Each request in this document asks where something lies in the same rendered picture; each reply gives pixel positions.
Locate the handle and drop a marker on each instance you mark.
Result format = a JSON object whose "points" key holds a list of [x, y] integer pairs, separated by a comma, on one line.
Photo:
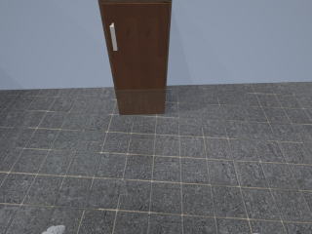
{"points": [[113, 37]]}

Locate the cupboard door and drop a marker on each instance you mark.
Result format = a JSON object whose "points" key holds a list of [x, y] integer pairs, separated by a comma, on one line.
{"points": [[141, 38]]}

